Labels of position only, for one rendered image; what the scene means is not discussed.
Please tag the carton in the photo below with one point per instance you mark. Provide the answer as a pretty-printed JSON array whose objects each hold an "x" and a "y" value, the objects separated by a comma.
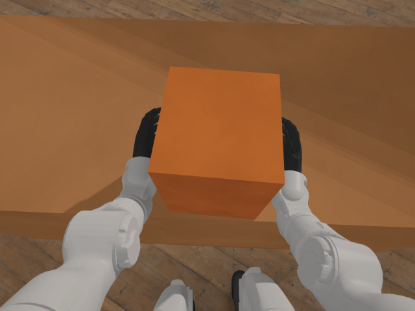
[{"x": 218, "y": 148}]

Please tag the left robot upper arm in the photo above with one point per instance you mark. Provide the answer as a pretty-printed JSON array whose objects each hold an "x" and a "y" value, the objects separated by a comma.
[{"x": 98, "y": 246}]

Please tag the robot left forearm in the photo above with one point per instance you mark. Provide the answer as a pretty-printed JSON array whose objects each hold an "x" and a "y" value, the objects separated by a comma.
[{"x": 136, "y": 195}]

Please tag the left robot hand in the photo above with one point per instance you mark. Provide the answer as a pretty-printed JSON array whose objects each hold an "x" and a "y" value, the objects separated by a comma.
[{"x": 146, "y": 134}]

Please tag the left robot shin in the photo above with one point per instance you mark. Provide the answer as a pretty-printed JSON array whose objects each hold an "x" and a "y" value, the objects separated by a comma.
[{"x": 177, "y": 282}]

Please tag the pedestal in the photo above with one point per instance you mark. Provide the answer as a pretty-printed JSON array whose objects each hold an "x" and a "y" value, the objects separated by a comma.
[{"x": 73, "y": 92}]

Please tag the robot right foot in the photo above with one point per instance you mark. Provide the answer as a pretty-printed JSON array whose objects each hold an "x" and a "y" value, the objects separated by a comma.
[{"x": 235, "y": 287}]

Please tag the robot right forearm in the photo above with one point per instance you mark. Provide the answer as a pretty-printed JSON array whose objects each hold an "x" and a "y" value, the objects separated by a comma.
[{"x": 295, "y": 221}]

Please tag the right robot upper arm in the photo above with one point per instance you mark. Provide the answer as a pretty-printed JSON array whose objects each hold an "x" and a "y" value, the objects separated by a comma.
[{"x": 346, "y": 276}]

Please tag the right robot hand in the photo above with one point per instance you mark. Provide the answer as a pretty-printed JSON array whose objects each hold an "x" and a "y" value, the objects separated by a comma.
[{"x": 292, "y": 149}]

